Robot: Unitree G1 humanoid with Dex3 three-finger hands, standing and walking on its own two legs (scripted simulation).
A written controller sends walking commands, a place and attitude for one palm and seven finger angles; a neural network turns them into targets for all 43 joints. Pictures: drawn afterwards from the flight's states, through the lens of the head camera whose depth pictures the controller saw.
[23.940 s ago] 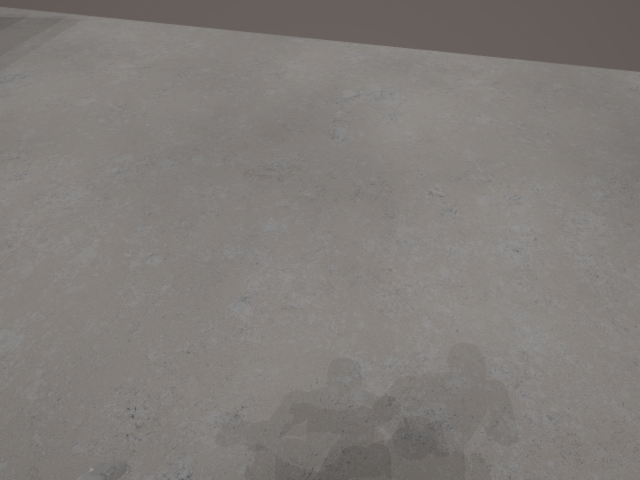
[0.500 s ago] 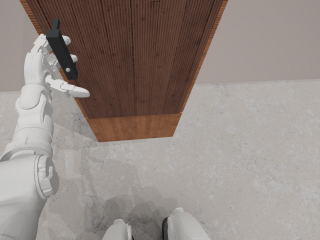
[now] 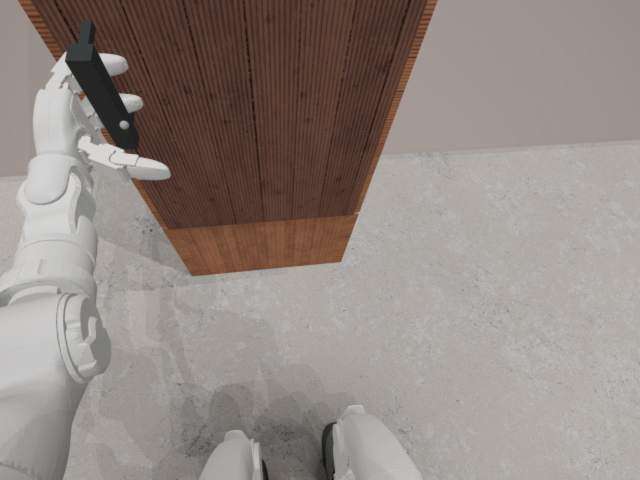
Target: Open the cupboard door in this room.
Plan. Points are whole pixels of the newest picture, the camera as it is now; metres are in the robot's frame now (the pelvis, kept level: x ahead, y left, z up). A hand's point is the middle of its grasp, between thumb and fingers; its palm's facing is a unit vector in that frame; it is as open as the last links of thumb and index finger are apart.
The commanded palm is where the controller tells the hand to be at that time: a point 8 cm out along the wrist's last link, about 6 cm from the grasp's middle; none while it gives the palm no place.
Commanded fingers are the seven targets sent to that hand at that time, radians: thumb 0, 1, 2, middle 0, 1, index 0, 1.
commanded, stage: close the thumb around the handle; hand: left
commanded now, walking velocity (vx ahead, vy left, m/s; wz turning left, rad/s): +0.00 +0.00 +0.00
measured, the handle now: (109, 89) +0.58 +0.20 +0.08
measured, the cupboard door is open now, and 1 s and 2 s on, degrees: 0 2 41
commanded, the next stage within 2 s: pull the door open along its arc in 0.70 s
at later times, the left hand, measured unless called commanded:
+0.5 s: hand (121, 124) +0.53 +0.18 +0.07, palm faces +0.02 -1.00 -0.01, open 7.5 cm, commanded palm +0.50 +0.22 +0.08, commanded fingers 0.00 0.90 0.90 -0.40 -1.35 -0.40 -1.35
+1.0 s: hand (126, 134) +0.51 +0.18 +0.07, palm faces +0.03 -1.00 -0.01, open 6.0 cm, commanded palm +0.46 +0.22 +0.08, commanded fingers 0.00 0.90 0.90 -0.40 -1.35 -0.40 -1.35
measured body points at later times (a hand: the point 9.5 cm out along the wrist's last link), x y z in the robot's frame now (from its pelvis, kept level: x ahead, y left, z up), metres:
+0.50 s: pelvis +0.01 +0.01 +0.00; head +0.15 +0.02 +0.43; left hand +0.52 +0.24 +0.07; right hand +0.01 -0.25 -0.11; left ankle -0.02 +0.10 -0.67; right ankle +0.03 -0.11 -0.67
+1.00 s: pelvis +0.01 +0.00 +0.00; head +0.13 +0.01 +0.44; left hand +0.50 +0.23 +0.08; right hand +0.00 -0.26 -0.11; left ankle -0.02 +0.10 -0.67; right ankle +0.03 -0.11 -0.67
